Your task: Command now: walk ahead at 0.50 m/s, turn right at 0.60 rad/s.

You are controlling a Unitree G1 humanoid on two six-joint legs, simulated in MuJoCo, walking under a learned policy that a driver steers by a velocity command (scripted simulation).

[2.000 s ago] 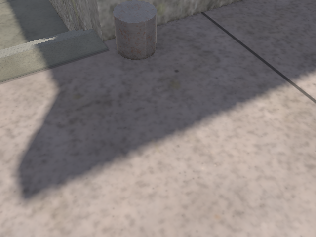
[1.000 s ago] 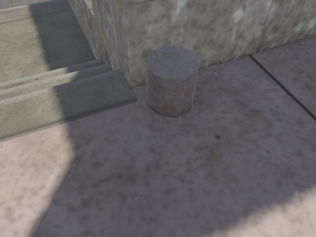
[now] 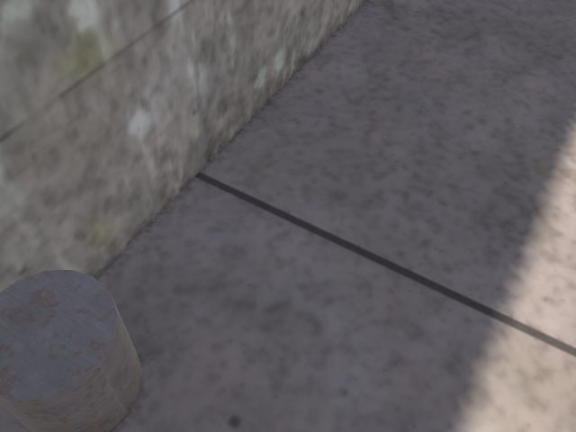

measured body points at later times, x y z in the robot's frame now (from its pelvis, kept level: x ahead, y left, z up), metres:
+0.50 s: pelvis +0.27 -0.08 +0.00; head +0.30 -0.11 +0.45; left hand +0.46 +0.15 -0.10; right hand +0.34 -0.39 -0.10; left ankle +0.33 +0.09 -0.66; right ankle +0.27 -0.16 -0.74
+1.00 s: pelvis +0.55 -0.13 +0.00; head +0.58 -0.13 +0.45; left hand +0.83 +0.02 -0.10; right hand +0.46 -0.41 -0.11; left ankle +0.61 -0.04 -0.74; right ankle +0.48 -0.26 -0.66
